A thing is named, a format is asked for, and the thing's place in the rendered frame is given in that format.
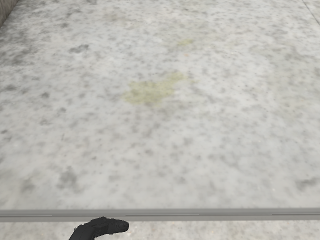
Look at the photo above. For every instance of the robot left hand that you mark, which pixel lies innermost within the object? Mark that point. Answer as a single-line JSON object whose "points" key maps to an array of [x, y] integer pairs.
{"points": [[98, 227]]}

